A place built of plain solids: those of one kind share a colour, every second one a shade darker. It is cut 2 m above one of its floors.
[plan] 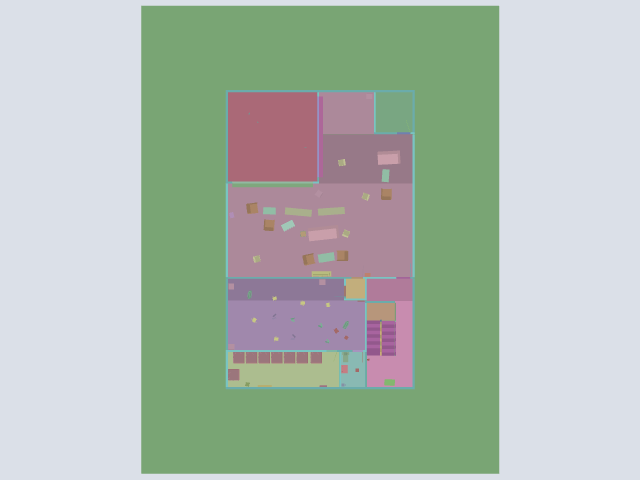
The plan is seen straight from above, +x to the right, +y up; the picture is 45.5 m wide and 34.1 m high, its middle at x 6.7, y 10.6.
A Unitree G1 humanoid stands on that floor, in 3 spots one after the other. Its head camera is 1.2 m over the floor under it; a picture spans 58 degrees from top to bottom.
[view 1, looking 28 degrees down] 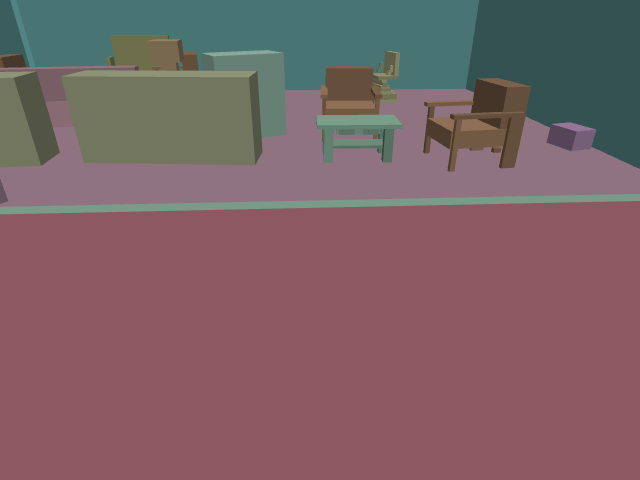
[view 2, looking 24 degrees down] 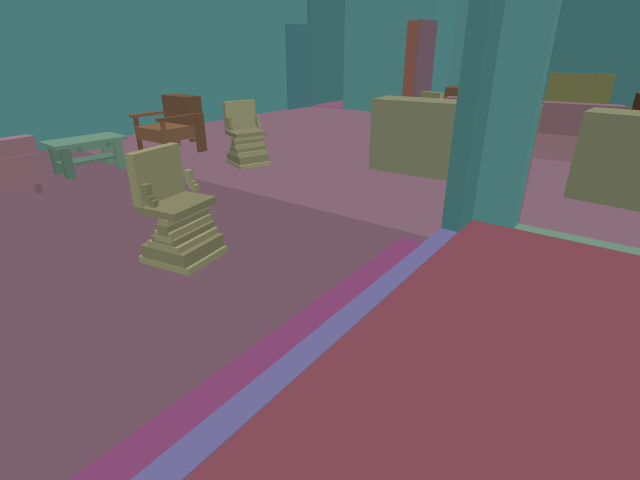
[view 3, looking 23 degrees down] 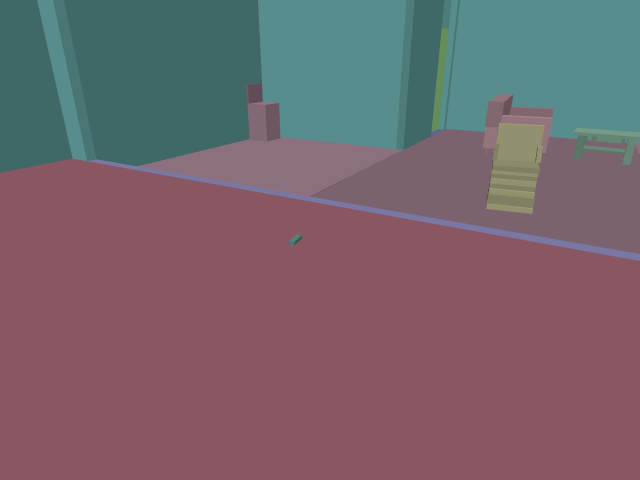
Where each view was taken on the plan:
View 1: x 3.77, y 17.48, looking -93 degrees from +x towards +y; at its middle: floor_ring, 2.56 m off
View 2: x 5.63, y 17.92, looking -54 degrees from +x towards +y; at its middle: floor_gym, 3.67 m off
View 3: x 3.33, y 15.62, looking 30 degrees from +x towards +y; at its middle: floor_ring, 3.07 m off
